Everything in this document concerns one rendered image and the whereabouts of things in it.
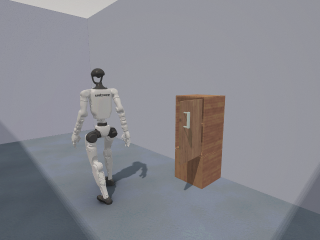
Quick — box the right robot upper arm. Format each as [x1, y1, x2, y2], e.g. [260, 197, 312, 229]
[109, 88, 124, 113]

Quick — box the robot left hand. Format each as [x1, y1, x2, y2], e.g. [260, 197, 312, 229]
[71, 133, 81, 149]

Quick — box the left robot upper arm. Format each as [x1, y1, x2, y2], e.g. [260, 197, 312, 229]
[80, 89, 91, 118]

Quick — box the robot right shin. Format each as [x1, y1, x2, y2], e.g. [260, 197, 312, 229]
[104, 149, 113, 180]

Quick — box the robot right hand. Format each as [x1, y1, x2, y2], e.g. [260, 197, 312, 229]
[121, 130, 131, 147]

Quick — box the robot right forearm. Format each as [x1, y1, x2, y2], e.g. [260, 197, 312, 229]
[118, 109, 128, 131]

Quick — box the robot left forearm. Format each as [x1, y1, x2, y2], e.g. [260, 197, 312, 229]
[73, 110, 85, 135]

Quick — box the handle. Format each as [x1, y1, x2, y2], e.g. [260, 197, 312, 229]
[183, 112, 190, 129]

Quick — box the cupboard door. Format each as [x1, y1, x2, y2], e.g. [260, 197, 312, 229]
[178, 99, 203, 165]

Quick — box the robot left foot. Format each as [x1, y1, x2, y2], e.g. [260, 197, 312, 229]
[97, 195, 112, 205]

